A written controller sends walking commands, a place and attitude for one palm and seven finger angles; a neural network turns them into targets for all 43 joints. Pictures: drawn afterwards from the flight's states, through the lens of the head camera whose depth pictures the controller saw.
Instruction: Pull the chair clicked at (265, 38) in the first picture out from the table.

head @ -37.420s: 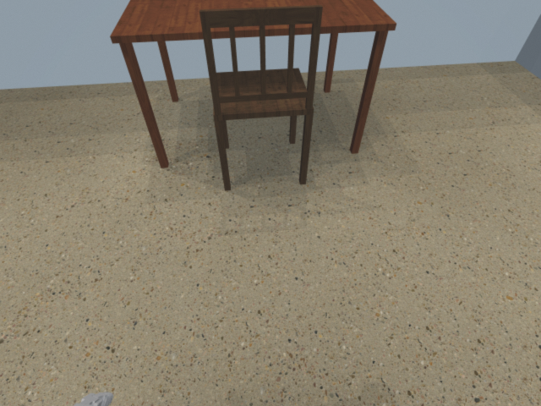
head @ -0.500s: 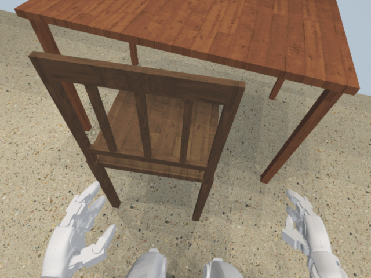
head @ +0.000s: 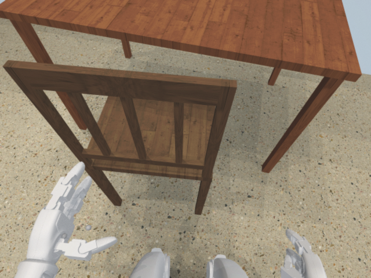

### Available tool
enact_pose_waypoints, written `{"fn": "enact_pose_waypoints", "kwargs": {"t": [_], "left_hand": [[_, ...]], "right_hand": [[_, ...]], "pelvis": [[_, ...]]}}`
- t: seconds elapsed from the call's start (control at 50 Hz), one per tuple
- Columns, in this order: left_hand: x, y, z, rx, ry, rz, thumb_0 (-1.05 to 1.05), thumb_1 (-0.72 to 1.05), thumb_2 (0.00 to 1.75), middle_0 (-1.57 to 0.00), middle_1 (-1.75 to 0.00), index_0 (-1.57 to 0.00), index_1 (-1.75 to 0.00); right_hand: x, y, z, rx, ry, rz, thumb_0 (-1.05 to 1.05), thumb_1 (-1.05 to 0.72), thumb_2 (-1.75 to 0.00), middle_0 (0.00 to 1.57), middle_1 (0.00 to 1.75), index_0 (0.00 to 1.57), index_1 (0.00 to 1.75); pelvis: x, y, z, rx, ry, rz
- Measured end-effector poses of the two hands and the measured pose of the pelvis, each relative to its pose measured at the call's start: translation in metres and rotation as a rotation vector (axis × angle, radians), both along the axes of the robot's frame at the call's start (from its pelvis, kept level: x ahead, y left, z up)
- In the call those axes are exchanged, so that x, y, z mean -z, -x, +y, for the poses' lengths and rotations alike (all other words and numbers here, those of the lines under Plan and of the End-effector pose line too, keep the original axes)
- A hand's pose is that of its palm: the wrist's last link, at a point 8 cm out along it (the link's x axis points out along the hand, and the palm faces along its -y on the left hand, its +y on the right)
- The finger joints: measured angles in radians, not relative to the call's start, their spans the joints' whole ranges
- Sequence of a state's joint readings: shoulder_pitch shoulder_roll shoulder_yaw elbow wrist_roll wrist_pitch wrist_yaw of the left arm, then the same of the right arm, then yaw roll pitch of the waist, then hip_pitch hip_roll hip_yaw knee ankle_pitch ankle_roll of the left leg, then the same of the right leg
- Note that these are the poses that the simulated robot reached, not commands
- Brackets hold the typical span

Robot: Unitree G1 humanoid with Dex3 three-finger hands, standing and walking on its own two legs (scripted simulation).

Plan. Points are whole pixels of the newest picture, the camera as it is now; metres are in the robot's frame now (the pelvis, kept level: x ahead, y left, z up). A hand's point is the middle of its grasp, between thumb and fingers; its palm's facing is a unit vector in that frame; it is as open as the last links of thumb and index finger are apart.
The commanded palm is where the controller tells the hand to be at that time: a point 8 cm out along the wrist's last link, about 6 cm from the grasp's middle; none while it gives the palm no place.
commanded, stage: raise the hand toward the chair's back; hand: left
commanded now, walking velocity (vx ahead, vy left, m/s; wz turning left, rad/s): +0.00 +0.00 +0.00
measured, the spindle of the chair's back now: (135, 131) +0.45 +0.15 +0.00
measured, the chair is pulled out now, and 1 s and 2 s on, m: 0.13 0.13 0.13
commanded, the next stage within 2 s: aim the fingers beside a spindle in 1.14 s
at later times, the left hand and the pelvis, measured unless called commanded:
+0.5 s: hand (68, 219) +0.22 +0.22 +0.05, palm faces -0.04 -1.00 -0.05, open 16.8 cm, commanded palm +0.21 +0.28 +0.05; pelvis -0.01 +0.02 +0.01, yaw +1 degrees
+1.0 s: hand (64, 210) +0.24 +0.23 +0.05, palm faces -0.06 -1.00 -0.05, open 16.9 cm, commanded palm +0.22 +0.29 +0.06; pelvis +0.00 +0.03 +0.01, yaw +0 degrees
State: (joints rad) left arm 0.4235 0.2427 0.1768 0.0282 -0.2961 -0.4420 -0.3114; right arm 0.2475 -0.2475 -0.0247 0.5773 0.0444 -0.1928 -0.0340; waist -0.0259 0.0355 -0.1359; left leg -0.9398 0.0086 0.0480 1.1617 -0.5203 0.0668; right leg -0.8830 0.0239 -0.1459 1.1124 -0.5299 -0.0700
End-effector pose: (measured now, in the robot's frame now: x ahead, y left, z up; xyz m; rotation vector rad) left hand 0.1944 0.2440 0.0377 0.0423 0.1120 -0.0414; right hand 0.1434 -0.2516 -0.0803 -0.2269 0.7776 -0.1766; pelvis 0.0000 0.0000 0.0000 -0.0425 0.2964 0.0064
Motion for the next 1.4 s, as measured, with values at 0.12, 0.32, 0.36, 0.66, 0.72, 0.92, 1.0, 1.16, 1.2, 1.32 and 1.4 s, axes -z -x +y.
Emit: {"fn": "enact_pose_waypoints", "kwargs": {"t": [0.12,0.32,0.36,0.66,0.72,0.92,1.0,1.16,1.2,1.32,1.4], "left_hand": [[-0.001,-0.001,0.004,0.005,0.008,-0.029,0.00,-0.16,0.45,-0.09,-0.14,-0.10,-0.14],[-0.009,-0.004,0.017,0.006,0.000,-0.038,0.00,-0.39,0.35,-0.07,-0.10,-0.07,-0.10],[-0.010,-0.005,0.020,0.007,-0.002,-0.035,-0.01,-0.42,0.33,-0.07,-0.10,-0.07,-0.10],[-0.019,-0.019,0.043,0.019,-0.015,-0.045,-0.01,-0.50,0.30,-0.06,-0.09,-0.06,-0.08],[-0.021,-0.023,0.045,0.018,-0.014,-0.053,-0.01,-0.50,0.30,-0.06,-0.08,-0.06,-0.08],[-0.018,-0.024,0.042,0.023,-0.002,-0.048,-0.01,-0.50,0.30,-0.06,-0.08,-0.06,-0.08],[-0.019,-0.023,0.041,0.015,-0.005,-0.062,-0.01,-0.50,0.30,-0.06,-0.08,-0.06,-0.08],[-0.018,-0.020,0.040,0.016,-0.004,-0.054,-0.01,-0.50,0.30,-0.06,-0.08,-0.06,-0.08],[-0.019,-0.020,0.038,0.019,-0.006,-0.051,-0.01,-0.50,0.30,-0.06,-0.08,-0.06,-0.08],[-0.019,-0.020,0.036,0.013,-0.004,-0.054,-0.01,-0.50,0.30,-0.06,-0.08,-0.06,-0.08],[-0.012,-0.025,0.032,0.017,0.007,-0.051,-0.01,-0.50,0.30,-0.06,-0.08,-0.06,-0.08]], "right_hand": [[-0.014,-0.016,-0.003,-0.014,0.045,-0.060,0.02,-0.91,-0.90,0.20,0.30,0.20,0.30],[-0.027,-0.040,0.033,-0.096,-0.001,-0.127,0.01,-0.91,-0.90,0.20,0.30,0.20,0.30],[-0.028,-0.040,0.040,-0.109,-0.012,-0.128,0.01,-0.90,-0.90,0.20,0.30,0.21,0.30],[-0.023,-0.014,0.043,-0.093,-0.002,-0.049,0.01,-0.90,-0.90,0.20,0.30,0.21,0.30],[-0.025,-0.009,0.038,-0.080,0.010,-0.040,0.01,-0.90,-0.90,0.20,0.30,0.21,0.30],[-0.031,-0.006,0.030,-0.066,0.026,-0.048,0.01,-0.90,-0.90,0.20,0.30,0.21,0.30],[-0.030,-0.009,0.032,-0.075,0.021,-0.054,0.01,-0.90,-0.90,0.20,0.30,0.21,0.30],[-0.028,-0.017,0.037,-0.092,0.000,-0.069,0.01,-0.90,-0.90,0.20,0.30,0.21,0.30],[-0.027,-0.018,0.038,-0.096,-0.004,-0.073,0.01,-0.90,-0.90,0.20,0.30,0.21,0.30],[-0.025,-0.019,0.037,-0.099,-0.010,-0.074,0.01,-0.90,-0.90,0.20,0.30,0.21,0.30],[-0.022,-0.018,0.034,-0.103,0.000,-0.067,0.01,-0.90,-0.90,0.20,0.30,0.21,0.30]], "pelvis": [[0.000,0.001,0.006,-0.003,0.006,-0.006],[-0.005,0.004,0.015,-0.015,0.018,-0.020],[-0.006,0.005,0.017,-0.016,0.020,-0.023],[-0.011,0.005,0.027,-0.016,0.026,-0.031],[-0.013,0.005,0.028,-0.014,0.026,-0.032],[-0.014,0.003,0.028,-0.010,0.025,-0.031],[-0.014,0.004,0.027,-0.011,0.025,-0.031],[-0.012,0.005,0.024,-0.015,0.026,-0.032],[-0.012,0.005,0.024,-0.015,0.025,-0.032],[-0.012,0.005,0.021,-0.016,0.022,-0.028],[-0.009,0.005,0.019,-0.018,0.021,-0.020]]}}
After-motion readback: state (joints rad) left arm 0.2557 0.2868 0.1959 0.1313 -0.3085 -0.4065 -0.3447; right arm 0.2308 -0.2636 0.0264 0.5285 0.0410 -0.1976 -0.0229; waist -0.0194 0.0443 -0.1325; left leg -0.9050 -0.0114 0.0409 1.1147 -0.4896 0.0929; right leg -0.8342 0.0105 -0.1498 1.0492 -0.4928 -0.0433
